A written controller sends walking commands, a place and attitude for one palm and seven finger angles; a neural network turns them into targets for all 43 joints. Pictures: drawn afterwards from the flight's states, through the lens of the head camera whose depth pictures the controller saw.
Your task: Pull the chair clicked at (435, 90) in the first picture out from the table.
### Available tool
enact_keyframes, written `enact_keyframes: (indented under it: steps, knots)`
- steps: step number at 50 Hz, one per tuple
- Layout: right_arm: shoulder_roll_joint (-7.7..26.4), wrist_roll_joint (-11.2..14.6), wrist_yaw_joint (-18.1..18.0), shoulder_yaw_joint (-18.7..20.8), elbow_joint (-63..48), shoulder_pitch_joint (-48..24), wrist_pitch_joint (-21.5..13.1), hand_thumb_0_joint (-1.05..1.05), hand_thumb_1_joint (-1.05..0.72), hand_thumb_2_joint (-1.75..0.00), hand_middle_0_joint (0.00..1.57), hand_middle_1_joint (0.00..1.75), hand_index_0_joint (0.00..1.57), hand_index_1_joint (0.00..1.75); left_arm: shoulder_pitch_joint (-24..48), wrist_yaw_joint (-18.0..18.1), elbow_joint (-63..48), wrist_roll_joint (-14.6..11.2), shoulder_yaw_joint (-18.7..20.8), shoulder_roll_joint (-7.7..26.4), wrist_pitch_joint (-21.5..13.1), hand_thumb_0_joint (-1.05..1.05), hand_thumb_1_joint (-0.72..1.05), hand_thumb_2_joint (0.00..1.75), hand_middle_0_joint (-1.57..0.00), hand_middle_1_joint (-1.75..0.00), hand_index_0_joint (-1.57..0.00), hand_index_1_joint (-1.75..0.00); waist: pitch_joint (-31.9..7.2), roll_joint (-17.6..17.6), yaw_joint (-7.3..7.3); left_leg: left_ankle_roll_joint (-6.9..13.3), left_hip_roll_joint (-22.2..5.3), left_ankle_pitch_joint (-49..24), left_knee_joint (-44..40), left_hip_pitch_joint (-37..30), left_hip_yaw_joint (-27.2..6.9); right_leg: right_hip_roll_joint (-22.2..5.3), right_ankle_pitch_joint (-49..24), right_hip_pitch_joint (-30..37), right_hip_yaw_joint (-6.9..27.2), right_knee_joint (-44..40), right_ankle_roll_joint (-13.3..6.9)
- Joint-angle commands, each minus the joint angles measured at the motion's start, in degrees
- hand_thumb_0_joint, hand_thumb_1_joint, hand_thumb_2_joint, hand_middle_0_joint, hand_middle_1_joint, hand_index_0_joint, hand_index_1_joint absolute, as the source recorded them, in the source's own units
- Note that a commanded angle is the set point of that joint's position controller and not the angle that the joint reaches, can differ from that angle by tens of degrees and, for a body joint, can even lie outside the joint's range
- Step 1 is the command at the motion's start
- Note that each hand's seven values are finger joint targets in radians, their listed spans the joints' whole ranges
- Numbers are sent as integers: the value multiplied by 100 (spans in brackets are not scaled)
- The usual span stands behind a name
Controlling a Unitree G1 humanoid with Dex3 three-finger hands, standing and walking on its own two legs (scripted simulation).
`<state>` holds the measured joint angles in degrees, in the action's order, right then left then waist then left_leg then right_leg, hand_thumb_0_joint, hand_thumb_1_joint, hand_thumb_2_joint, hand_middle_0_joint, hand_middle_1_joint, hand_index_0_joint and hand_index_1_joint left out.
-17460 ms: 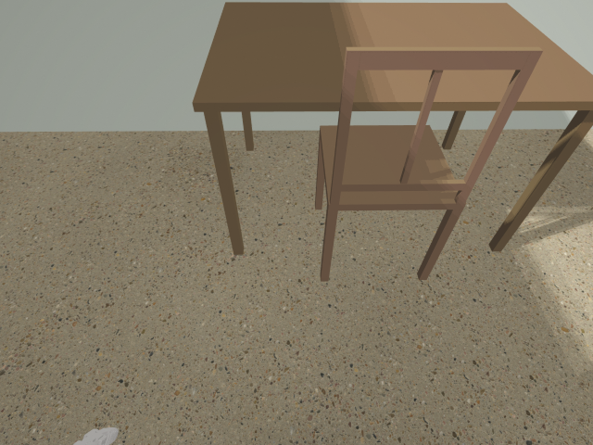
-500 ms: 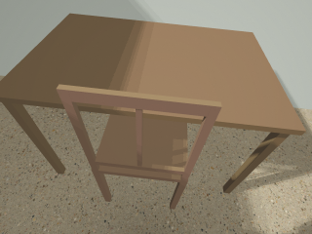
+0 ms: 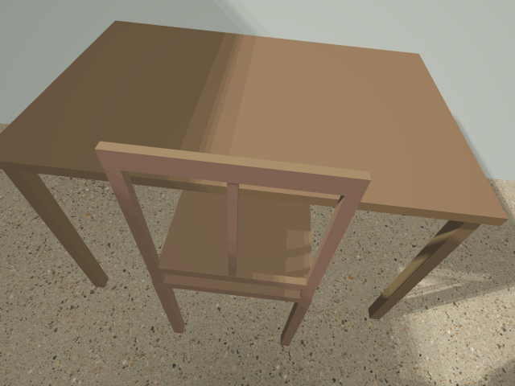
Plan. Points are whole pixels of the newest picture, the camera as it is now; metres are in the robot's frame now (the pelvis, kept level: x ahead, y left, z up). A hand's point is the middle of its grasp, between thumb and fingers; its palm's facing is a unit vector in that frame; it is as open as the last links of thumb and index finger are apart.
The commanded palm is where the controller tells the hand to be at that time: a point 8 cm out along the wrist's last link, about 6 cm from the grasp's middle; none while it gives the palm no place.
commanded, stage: shuffle to correct the standing spot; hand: left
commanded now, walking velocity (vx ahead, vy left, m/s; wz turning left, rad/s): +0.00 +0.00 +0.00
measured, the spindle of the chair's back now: (232, 235) +0.41 +0.08 -0.07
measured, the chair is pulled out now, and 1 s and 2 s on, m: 0.00 0.00 0.00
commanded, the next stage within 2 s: come to a stop and stand still in 0.48 s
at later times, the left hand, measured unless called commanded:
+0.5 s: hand out of the picture -0.03 +0.14 -0.18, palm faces -0.03 -0.98 -0.20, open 7.4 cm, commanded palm none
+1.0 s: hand out of the picture -0.01 +0.06 -0.18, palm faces +0.05 -0.98 -0.19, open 7.4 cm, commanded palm none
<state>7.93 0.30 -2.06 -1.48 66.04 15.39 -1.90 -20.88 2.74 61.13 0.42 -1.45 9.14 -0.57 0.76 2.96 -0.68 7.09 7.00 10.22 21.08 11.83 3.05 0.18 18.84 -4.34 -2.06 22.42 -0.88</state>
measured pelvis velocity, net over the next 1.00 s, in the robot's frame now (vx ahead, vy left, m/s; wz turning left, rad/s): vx -0.01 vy -0.11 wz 0.01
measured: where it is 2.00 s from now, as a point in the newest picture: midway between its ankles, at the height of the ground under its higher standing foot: outside the picture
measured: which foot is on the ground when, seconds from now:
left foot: down 0.00-0.80, up 0.82-1.00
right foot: down 0.00-0.24, up 0.26-0.54, down 0.56-1.00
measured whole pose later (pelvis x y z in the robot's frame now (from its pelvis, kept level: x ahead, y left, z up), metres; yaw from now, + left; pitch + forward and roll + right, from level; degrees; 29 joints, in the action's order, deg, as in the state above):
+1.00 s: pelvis -0.01 -0.11 -0.01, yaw +0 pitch +0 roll +1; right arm 8.0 0.8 -1.9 0.9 62.6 14.2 2.0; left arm -17.9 2.5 58.7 1.2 -0.1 8.6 0.3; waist 2.9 2.1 -1.3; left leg -1.7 0.2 22.3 39.0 18.5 2.7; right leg -0.8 19.4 -10.9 -4.2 30.5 -2.4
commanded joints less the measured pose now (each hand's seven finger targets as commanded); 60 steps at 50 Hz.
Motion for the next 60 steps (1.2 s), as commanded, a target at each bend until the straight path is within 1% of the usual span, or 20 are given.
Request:
enact_keyframes:
  steps: [1,10,14,17,25,28,32,34,37,40,42,45,48,51,52,53,54,56,58,60]
  knots:
    - [609,-18,-24,110,-151,393,-121,0,-90,-90,20,30,20,30,-622,32,-107,11,65,420,-41,0,90,90,-20,-30,-20,-30,206,-215,-8,-306,-1251,-1222,-357,-580,-1410,-561,-670,-654,529,-334,-167]
    - [777,-28,-117,261,-88,450,-69,0,-90,-90,20,30,20,30,-602,9,-194,32,105,432,123,0,90,90,-20,-30,-20,-30,110,-487,75,-245,-1852,-1362,-603,-804,-1986,-270,-111,-1071,298,87,-33]
    - [924,-57,-161,381,-99,490,-24,0,-90,-90,20,30,20,30,-480,-41,-318,83,188,529,246,0,90,90,-20,-30,-20,-30,-50,-573,102,150,-2335,-1046,-736,-728,-2318,-235,832,-1542,310,1206,-15]
    - [1040,-80,-152,460,-201,250,9,0,-90,-90,20,30,20,30,-392,-105,-406,141,242,553,319,0,90,90,-20,-30,-20,-30,-164,-362,42,392,-2486,-510,-672,-381,-2190,-261,984,-1706,341,1839,32]
    - [1104,-123,-22,580,-343,-131,189,0,-90,-90,20,30,20,30,-463,-173,-350,139,314,500,349,0,90,90,-20,-30,-20,-30,326,-818,-28,-185,-1917,1929,-473,1355,-1347,-106,-19,-753,-6,564,29]
    - [868,-128,19,569,-409,103,241,0,-90,-90,20,30,20,30,-301,-148,-468,150,305,718,309,0,90,90,-20,-30,-20,-30,341,-265,114,-475,-1301,2264,209,1295,-892,-453,670,-1141,603,-173,-211]
    - [349,-124,75,377,-462,215,221,0,-90,-90,20,30,20,30,8,-108,-487,69,267,874,123,0,90,90,-20,-30,-20,-30,304,389,175,-661,-800,1192,1337,695,-215,-1062,1867,-1801,1327,-1045,-526]
    - [268,-113,94,287,-354,392,162,0,-90,-90,20,30,20,30,58,-90,-461,35,219,847,21,0,90,90,-20,-30,-20,-30,318,79,207,-679,-862,556,1283,412,-267,-1077,1166,-1760,1312,-1006,-499]
    - [364,-57,69,222,-312,406,94,0,-90,-90,20,30,20,30,-49,-74,-406,13,209,857,-74,0,90,90,-20,-30,-20,-30,354,-196,52,-725,-922,-20,960,540,-284,-1051,-1171,-1048,1033,-518,-375]
    - [422,-14,7,243,-392,329,181,0,-90,-90,20,30,20,30,-240,3,-348,45,294,1033,-53,0,90,90,-20,-30,-20,-30,363,135,-66,-843,-870,586,1525,875,-140,-1551,-3065,-570,1341,-401,-436]
    - [419,4,-20,278,-457,214,217,0,-90,-90,20,30,20,30,-347,37,-318,68,345,1088,-42,0,90,90,-20,-30,-20,-30,344,192,-153,-873,-860,1241,1863,1223,-149,-1856,-4294,-222,1451,-151,-716]
    - [415,13,-23,312,-582,105,271,0,-90,-90,20,30,20,30,-229,60,-365,107,347,1001,-17,0,90,90,-20,-30,-20,-30,242,443,-132,-903,-840,1589,2318,1339,-215,-1955,-5211,-94,1287,131,-1130]
    - [387,37,7,328,-648,153,270,0,-90,-90,20,30,20,30,2,66,-507,103,375,1017,32,0,90,90,-20,-30,-20,-30,84,554,-25,-883,-757,1307,1781,1008,-136,-1764,-5370,-84,946,438,-1069]
    - [485,19,12,371,-552,619,181,0,-90,-90,20,30,20,30,315,70,-728,22,370,949,74,0,90,90,-20,-30,-20,-30,-389,411,207,-728,-885,-1107,211,-505,2,-1133,-4357,-594,414,1236,-448]
    - [658,0,10,411,-550,628,126,0,-90,-90,20,30,20,30,335,67,-822,-7,318,756,80,0,90,90,-20,-30,-20,-30,-447,-282,165,-490,-1420,-2567,139,-983,-512,-729,-2818,-1107,195,1509,-207]
    - [832,-21,-2,410,-618,477,98,0,-90,-90,20,30,20,30,214,71,-860,-25,256,477,128,0,90,90,-20,-30,-20,-30,-396,-1056,24,20,-2178,-3865,150,-934,-1325,-364,-197,-1481,-3,1601,58]
    - [842,-45,2,395,-659,377,122,0,-90,-90,20,30,20,30,113,76,-804,18,234,432,186,0,90,90,-20,-30,-20,-30,-210,-1057,1,296,-2397,-3537,-69,-244,-1203,-345,1214,-1151,21,1898,86]
    - [593,-57,-16,279,-703,-155,68,0,-90,-90,20,30,20,30,38,44,-607,23,225,489,267,0,90,90,-20,-30,-20,-30,103,-1222,-177,401,-2252,-1830,-581,548,-1485,-487,1292,-870,143,2014,108]
    - [675,-64,16,295,-738,-322,75,0,-90,-90,20,30,20,30,-133,-7,-522,69,202,465,220,0,90,90,-20,-30,-20,-30,82,-662,-256,183,-2013,-889,-349,620,-1354,-460,418,-644,157,1105,87]
    - [611,-39,52,317,-692,-207,100,0,-90,-90,20,30,20,30,-131,-35,-437,86,186,471,129,0,90,90,-20,-30,-20,-30,68,-178,-114,-168,-1553,119,-98,293,-1091,-462,-223,-747,367,26,56]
